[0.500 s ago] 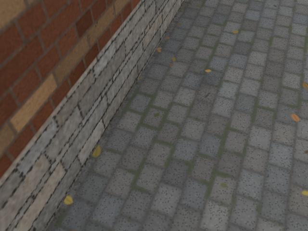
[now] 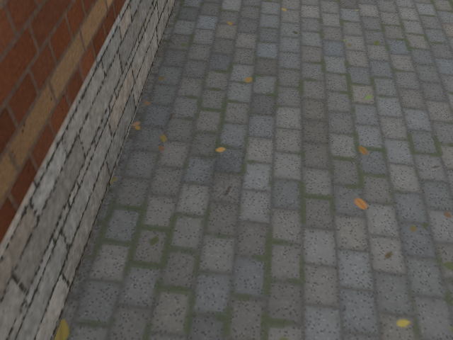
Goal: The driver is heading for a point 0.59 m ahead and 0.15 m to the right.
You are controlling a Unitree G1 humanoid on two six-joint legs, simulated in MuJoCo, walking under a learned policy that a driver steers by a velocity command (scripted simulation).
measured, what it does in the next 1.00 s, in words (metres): walks ahead, turning right: right foot, then left foot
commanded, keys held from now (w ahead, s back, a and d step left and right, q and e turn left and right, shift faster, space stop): w+e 0.58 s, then w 0.08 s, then no key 0.34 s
